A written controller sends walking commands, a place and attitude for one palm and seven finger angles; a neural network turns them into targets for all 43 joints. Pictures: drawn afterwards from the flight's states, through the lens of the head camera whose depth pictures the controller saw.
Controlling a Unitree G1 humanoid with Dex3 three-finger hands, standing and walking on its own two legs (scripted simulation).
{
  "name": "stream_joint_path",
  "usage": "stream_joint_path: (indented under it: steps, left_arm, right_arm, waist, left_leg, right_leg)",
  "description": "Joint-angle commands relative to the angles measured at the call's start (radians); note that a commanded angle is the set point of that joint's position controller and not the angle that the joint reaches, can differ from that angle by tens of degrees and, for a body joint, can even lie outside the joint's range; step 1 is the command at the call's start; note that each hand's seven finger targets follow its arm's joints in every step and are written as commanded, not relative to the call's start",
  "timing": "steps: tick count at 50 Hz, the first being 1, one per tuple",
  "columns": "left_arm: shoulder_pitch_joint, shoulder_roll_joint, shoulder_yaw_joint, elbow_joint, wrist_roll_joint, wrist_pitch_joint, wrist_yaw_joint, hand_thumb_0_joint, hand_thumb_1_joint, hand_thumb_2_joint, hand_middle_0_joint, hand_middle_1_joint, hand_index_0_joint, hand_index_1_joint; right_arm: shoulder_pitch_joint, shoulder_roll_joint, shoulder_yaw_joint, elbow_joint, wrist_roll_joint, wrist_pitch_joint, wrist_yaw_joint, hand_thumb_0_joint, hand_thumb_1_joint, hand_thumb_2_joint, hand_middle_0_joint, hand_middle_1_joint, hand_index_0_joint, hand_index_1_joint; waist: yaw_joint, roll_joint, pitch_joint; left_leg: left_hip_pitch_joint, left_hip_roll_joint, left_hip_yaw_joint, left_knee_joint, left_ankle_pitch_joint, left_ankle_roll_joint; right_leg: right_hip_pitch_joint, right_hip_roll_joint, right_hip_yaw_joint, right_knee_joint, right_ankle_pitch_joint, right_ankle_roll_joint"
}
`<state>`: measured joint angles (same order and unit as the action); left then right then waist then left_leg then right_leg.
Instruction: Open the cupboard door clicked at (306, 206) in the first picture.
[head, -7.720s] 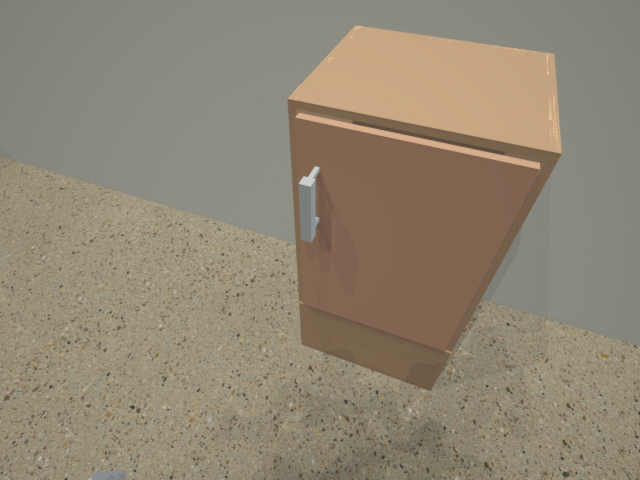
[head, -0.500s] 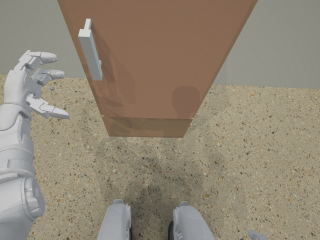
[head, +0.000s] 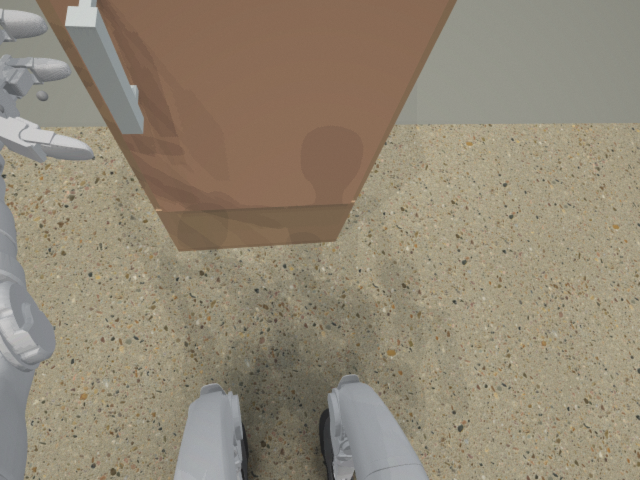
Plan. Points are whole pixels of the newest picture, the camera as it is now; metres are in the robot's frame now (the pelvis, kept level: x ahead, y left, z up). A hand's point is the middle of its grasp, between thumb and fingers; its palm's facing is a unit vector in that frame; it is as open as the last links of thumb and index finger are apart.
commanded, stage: move the hooked fingers beside the handle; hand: left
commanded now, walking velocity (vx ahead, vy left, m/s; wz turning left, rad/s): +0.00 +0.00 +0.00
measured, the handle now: (113, 64) +0.57 +0.19 +0.08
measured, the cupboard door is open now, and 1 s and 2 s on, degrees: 0 0 0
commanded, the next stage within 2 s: slide the fingers in behind the handle in 0.72 s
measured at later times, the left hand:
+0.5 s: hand (37, 107) +0.52 +0.26 +0.07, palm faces +0.02 -1.00 +0.00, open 14.0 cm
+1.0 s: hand (53, 106) +0.52 +0.25 +0.06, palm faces +0.01 -1.00 +0.01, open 14.0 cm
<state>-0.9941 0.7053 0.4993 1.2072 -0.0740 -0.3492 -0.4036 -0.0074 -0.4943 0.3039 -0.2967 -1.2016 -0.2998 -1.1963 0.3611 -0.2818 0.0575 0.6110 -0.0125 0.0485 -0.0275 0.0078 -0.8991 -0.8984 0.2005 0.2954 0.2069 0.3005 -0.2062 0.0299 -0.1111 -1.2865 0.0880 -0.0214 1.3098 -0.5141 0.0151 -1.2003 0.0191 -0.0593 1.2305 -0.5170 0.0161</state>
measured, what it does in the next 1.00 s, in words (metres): stands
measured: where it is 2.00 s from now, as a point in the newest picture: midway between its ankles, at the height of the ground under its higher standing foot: (287, 475)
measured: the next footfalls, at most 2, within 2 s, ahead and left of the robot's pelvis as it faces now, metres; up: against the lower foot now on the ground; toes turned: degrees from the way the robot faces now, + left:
none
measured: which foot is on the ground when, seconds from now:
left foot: down 0.00-1.00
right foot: down 0.00-1.00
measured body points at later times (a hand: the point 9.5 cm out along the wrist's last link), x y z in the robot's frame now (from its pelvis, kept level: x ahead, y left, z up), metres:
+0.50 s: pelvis +0.01 +0.01 +0.01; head +0.17 +0.05 +0.43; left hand +0.51 +0.31 +0.07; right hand +0.04 -0.26 -0.09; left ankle +0.04 +0.11 -0.61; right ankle +0.03 -0.14 -0.61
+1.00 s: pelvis +0.01 +0.00 +0.01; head +0.17 +0.05 +0.42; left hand +0.52 +0.30 +0.06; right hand +0.02 -0.26 -0.10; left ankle +0.04 +0.11 -0.61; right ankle +0.03 -0.14 -0.61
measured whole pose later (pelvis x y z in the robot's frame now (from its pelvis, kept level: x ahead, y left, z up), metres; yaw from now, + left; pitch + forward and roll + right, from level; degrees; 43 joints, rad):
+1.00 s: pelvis +0.01 +0.00 +0.01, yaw +0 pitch +28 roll -6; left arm -0.95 0.64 0.46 1.17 -0.09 -0.35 -0.38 -0.01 -0.50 0.30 -0.30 -1.20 -0.30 -1.20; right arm 0.35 -0.27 0.05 0.61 -0.01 0.08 -0.01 0.01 -0.90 -0.90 0.20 0.30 0.21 0.30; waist -0.19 0.03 -0.11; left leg -1.26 0.08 -0.02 1.29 -0.52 0.02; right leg -1.17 0.02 -0.06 1.20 -0.52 0.02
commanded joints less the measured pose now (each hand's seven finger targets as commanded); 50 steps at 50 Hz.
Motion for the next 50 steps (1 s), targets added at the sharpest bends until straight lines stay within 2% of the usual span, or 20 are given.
stream_joint_path:
  steps: [1, 4, 5, 6, 8, 10, 16, 18, 21, 25, 26, 33, 34, 35, 37, 40, 44, 46, 49, 50]
  left_arm:
    - [-0.323, 0.308, 0.048, -0.200, -0.016, -0.050, -0.008, 0.000, -0.500, 0.300, -0.300, -1.200, -0.300, -1.200]
    - [-0.297, 0.341, 0.082, -0.221, -0.024, -0.049, -0.011, 0.000, -0.500, 0.300, -0.300, -1.200, -0.300, -1.200]
    - [-0.334, 0.349, 0.079, -0.277, -0.024, -0.059, -0.010, 0.000, -0.500, 0.300, -0.300, -1.200, -0.300, -1.200]
    - [-0.334, 0.313, 0.057, -0.293, -0.025, -0.064, -0.012, 0.000, -0.500, 0.300, -0.300, -1.200, -0.300, -1.200]
    - [-0.334, 0.306, 0.063, -0.299, -0.034, -0.070, -0.008, 0.000, -0.500, 0.300, -0.300, -1.200, -0.300, -1.200]
    - [-0.356, 0.295, 0.061, -0.329, -0.039, -0.081, -0.006, 0.000, -0.500, 0.300, -0.300, -1.200, -0.300, -1.200]
    - [-0.328, 0.171, -0.027, -0.292, -0.041, -0.063, -0.002, 0.000, -0.500, 0.300, -0.300, -1.200, -0.300, -1.200]
    - [-0.322, 0.183, -0.019, -0.254, -0.040, -0.057, 0.006, 0.000, -0.500, 0.300, -0.300, -1.200, -0.300, -1.200]
    - [-0.340, 0.203, -0.010, -0.233, -0.032, -0.066, 0.017, 0.000, -0.500, 0.300, -0.300, -1.200, -0.300, -1.200]
    - [-0.329, 0.223, 0.012, -0.294, -0.029, -0.101, 0.024, 0.000, -0.500, 0.300, -0.300, -1.200, -0.300, -1.200]
    - [-0.306, 0.202, 0.003, -0.284, -0.034, -0.100, 0.022, 0.000, -0.500, 0.300, -0.300, -1.200, -0.300, -1.200]
    - [-0.319, 0.230, 0.007, -0.245, -0.033, -0.086, 0.014, 0.000, -0.500, 0.300, -0.300, -1.200, -0.300, -1.200]
    - [-0.357, 0.208, -0.012, -0.263, -0.037, -0.094, 0.012, 0.000, -0.500, 0.300, -0.300, -1.200, -0.300, -1.200]
    - [-0.375, 0.247, 0.013, -0.267, -0.033, -0.099, 0.014, 0.000, -0.500, 0.300, -0.300, -1.200, -0.300, -1.200]
    - [-0.360, 0.243, 0.017, -0.259, -0.037, -0.102, 0.011, 0.000, -0.500, 0.300, -0.300, -1.200, -0.300, -1.200]
    - [-0.402, 0.222, -0.004, -0.295, -0.035, -0.106, 0.007, 0.000, -0.500, 0.300, -0.300, -1.200, -0.300, -1.200]
    - [-0.342, 0.148, -0.041, -0.235, -0.045, -0.069, 0.004, 0.000, -0.500, 0.300, -0.300, -1.200, -0.300, -1.200]
    - [-0.338, 0.197, -0.009, -0.235, -0.038, -0.057, 0.016, 0.000, -0.500, 0.300, -0.300, -1.200, -0.300, -1.200]
    - [-0.371, 0.200, -0.008, -0.269, -0.032, -0.071, 0.039, 0.000, -0.500, 0.300, -0.300, -1.200, -0.300, -1.200]
    - [-0.364, 0.215, 0.011, -0.301, -0.032, -0.082, 0.048, 0.000, -0.500, 0.300, -0.300, -1.200, -0.300, -1.200]
  right_arm:
    - [0.182, -0.200, -0.070, -0.058, 0.002, 0.005, -0.006, 0.000, -0.900, -0.900, 0.200, 0.300, 0.200, 0.300]
    - [0.186, -0.200, -0.069, -0.066, 0.004, 0.012, -0.004, 0.000, -0.900, -0.900, 0.200, 0.300, 0.200, 0.300]
    - [0.183, -0.201, -0.071, -0.065, 0.003, 0.014, -0.004, 0.000, -0.900, -0.900, 0.200, 0.300, 0.200, 0.300]
    - [0.181, -0.194, -0.075, -0.064, 0.004, 0.014, -0.001, 0.000, -0.900, -0.900, 0.200, 0.300, 0.200, 0.300]
    - [0.184, -0.195, -0.078, -0.053, 0.005, 0.013, 0.000, 0.000, -0.900, -0.900, 0.200, 0.300, 0.200, 0.300]
    - [0.188, -0.196, -0.083, -0.041, 0.004, 0.012, -0.001, 0.000, -0.900, -0.900, 0.200, 0.300, 0.200, 0.300]
    - [0.182, -0.188, -0.086, -0.027, 0.004, 0.014, 0.003, 0.000, -0.900, -0.900, 0.200, 0.300, 0.200, 0.300]
    - [0.179, -0.191, -0.084, -0.028, 0.005, 0.015, 0.001, 0.000, -0.900, -0.900, 0.200, 0.300, 0.200, 0.300]
    - [0.174, -0.192, -0.079, -0.035, 0.002, 0.014, -0.002, 0.000, -0.900, -0.900, 0.200, 0.300, 0.200, 0.300]
    - [0.168, -0.190, -0.081, -0.048, -0.004, 0.019, 0.005, 0.000, -0.900, -0.900, 0.200, 0.300, 0.200, 0.300]
    - [0.162, -0.187, -0.083, -0.054, 0.000, 0.020, 0.008, 0.000, -0.900, -0.900, 0.200, 0.300, 0.200, 0.300]
    - [0.149, -0.193, -0.077, -0.059, 0.007, 0.026, 0.001, 0.000, -0.900, -0.900, 0.200, 0.300, 0.200, 0.300]
    - [0.151, -0.190, -0.075, -0.055, 0.006, 0.022, -0.001, 0.000, -0.900, -0.900, 0.200, 0.300, 0.200, 0.300]
    - [0.155, -0.196, -0.076, -0.050, 0.004, 0.022, -0.004, 0.000, -0.900, -0.900, 0.200, 0.300, 0.200, 0.300]
    - [0.155, -0.194, -0.077, -0.046, 0.004, 0.018, -0.004, 0.000, -0.900, -0.900, 0.200, 0.300, 0.200, 0.300]
    - [0.166, -0.193, -0.079, -0.030, 0.000, 0.016, -0.003, 0.000, -0.900, -0.900, 0.200, 0.300, 0.200, 0.300]
    - [0.172, -0.189, -0.081, -0.032, 0.003, 0.018, 0.001, 0.000, -0.900, -0.900, 0.200, 0.300, 0.200, 0.300]
    - [0.172, -0.192, -0.078, -0.035, 0.002, 0.021, 0.000, 0.000, -0.900, -0.900, 0.200, 0.300, 0.200, 0.300]
    - [0.173, -0.184, -0.076, -0.039, 0.000, 0.016, 0.002, 0.000, -0.900, -0.900, 0.200, 0.300, 0.200, 0.300]
    - [0.176, -0.185, -0.079, -0.042, -0.003, 0.015, 0.004, 0.000, -0.900, -0.900, 0.200, 0.300, 0.200, 0.300]
  waist:
    - [0.024, 0.181, -0.575]
    - [0.032, 0.162, -0.575]
    - [0.032, 0.196, -0.603]
    - [0.031, 0.214, -0.616]
    - [0.024, 0.189, -0.600]
    - [0.020, 0.214, -0.618]
    - [0.005, 0.224, -0.552]
    - [0.004, 0.185, -0.506]
    - [-0.001, 0.176, -0.499]
    - [0.022, 0.221, -0.565]
    - [0.025, 0.221, -0.560]
    - [0.009, 0.164, -0.500]
    - [-0.003, 0.180, -0.505]
    - [0.002, 0.186, -0.525]
    - [0.004, 0.190, -0.548]
    - [0.002, 0.251, -0.597]
    - [-0.003, 0.204, -0.551]
    - [0.009, 0.185, -0.550]
    - [0.007, 0.192, -0.541]
    - [0.015, 0.201, -0.584]
  left_leg:
    - [0.528, -0.032, -0.053, -0.139, 0.410, 0.020]
    - [0.511, -0.033, -0.050, -0.139, 0.418, 0.023]
    - [0.539, -0.031, -0.051, -0.142, 0.434, 0.021]
    - [0.562, -0.033, -0.051, -0.143, 0.438, 0.019]
    - [0.574, -0.029, -0.057, -0.148, 0.429, 0.018]
    - [0.624, -0.027, -0.064, -0.150, 0.452, 0.015]
    - [0.669, -0.027, -0.078, -0.173, 0.442, 0.008]
    - [0.620, -0.030, -0.074, -0.179, 0.395, 0.011]
    - [0.593, -0.033, -0.070, -0.170, 0.389, 0.014]
    - [0.666, -0.029, -0.079, -0.170, 0.468, 0.003]
    - [0.661, -0.033, -0.073, -0.168, 0.463, 0.003]
    - [0.559, -0.036, -0.058, -0.166, 0.366, 0.015]
    - [0.571, -0.035, -0.063, -0.158, 0.367, 0.016]
    - [0.582, -0.032, -0.067, -0.156, 0.379, 0.014]
    - [0.594, -0.033, -0.069, -0.152, 0.392, 0.012]
    - [0.672, -0.028, -0.085, -0.149, 0.453, 0.005]
    - [0.638, -0.031, -0.080, -0.156, 0.427, 0.011]
    - [0.596, -0.033, -0.073, -0.159, 0.403, 0.013]
    - [0.584, -0.035, -0.068, -0.159, 0.395, 0.015]
    - [0.605, -0.035, -0.065, -0.158, 0.420, 0.014]
  right_leg:
    - [0.176, 0.034, 0.008, -0.145, 0.281, -0.035]
    - [0.203, 0.037, 0.011, -0.144, 0.301, -0.035]
    - [0.204, 0.036, 0.012, -0.144, 0.309, -0.034]
    - [0.197, 0.037, 0.012, -0.147, 0.308, -0.035]
    - [0.188, 0.039, 0.008, -0.157, 0.293, -0.034]
    - [0.167, 0.039, 0.006, -0.161, 0.296, -0.036]
    - [0.107, 0.038, -0.010, -0.180, 0.260, -0.040]
    - [0.118, 0.037, -0.009, -0.185, 0.240, -0.040]
    - [0.116, 0.036, -0.006, -0.176, 0.241, -0.040]
    - [0.125, 0.036, -0.010, -0.160, 0.272, -0.045]
    - [0.129, 0.037, -0.008, -0.164, 0.273, -0.045]
    - [0.156, 0.037, 0.003, -0.173, 0.243, -0.037]
    - [0.130, 0.038, 0.002, -0.165, 0.240, -0.039]
    - [0.132, 0.037, 0.003, -0.162, 0.243, -0.040]
    - [0.138, 0.038, 0.002, -0.162, 0.249, -0.040]
    - [0.098, 0.036, -0.006, -0.150, 0.263, -0.044]
    - [0.103, 0.037, -0.010, -0.164, 0.258, -0.043]
    - [0.134, 0.036, -0.005, -0.167, 0.256, -0.040]
    - [0.146, 0.038, 0.000, -0.164, 0.256, -0.041]
    - [0.165, 0.038, 0.002, -0.165, 0.275, -0.039]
